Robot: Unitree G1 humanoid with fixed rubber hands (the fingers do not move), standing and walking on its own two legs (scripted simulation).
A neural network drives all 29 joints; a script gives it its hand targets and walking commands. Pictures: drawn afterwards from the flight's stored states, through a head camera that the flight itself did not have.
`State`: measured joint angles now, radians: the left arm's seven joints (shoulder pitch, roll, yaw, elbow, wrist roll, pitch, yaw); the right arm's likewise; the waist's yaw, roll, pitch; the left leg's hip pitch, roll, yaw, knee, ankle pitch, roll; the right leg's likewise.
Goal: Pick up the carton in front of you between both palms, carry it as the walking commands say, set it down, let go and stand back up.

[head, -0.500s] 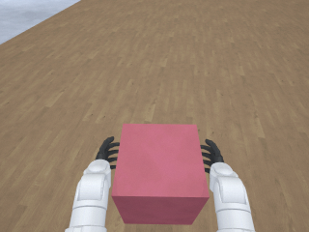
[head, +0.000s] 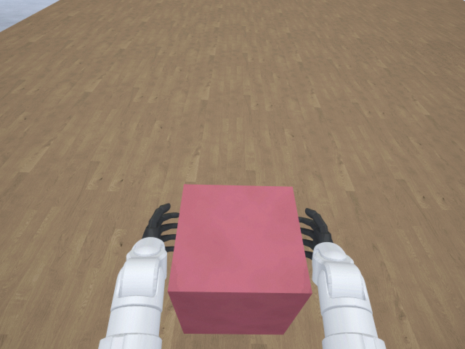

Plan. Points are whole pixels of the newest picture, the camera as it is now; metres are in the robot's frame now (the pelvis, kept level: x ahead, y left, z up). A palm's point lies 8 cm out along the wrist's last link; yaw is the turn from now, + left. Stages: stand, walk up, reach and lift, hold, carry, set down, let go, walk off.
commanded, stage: hold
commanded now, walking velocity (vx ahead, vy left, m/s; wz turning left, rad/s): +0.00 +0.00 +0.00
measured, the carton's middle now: (236, 263) +0.30 +0.00 -0.05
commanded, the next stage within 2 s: set down in 0.14 s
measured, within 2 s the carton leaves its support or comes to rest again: neither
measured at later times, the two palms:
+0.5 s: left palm (145, 235) +0.32 +0.18 +0.00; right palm (298, 236) +0.33 -0.12 +0.01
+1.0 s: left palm (156, 269) +0.35 +0.19 -0.20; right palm (271, 256) +0.40 -0.11 -0.19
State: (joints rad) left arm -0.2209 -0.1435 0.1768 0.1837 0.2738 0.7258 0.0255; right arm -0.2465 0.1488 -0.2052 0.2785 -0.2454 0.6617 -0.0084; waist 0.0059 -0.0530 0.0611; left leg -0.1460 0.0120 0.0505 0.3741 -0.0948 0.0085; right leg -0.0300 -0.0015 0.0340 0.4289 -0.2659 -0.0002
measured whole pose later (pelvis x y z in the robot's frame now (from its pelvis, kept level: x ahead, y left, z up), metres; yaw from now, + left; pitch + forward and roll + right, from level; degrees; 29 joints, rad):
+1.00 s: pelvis -0.04 -0.02 -0.13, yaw +0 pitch +34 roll -1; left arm -0.68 -0.11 0.49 0.47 0.27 0.24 -0.01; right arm -0.75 0.11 -0.37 0.61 -0.19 0.20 -0.07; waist 0.09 -0.09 -0.08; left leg -1.44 0.05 -0.02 1.12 -0.27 -0.03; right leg -1.33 0.07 0.01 1.24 -0.49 -0.02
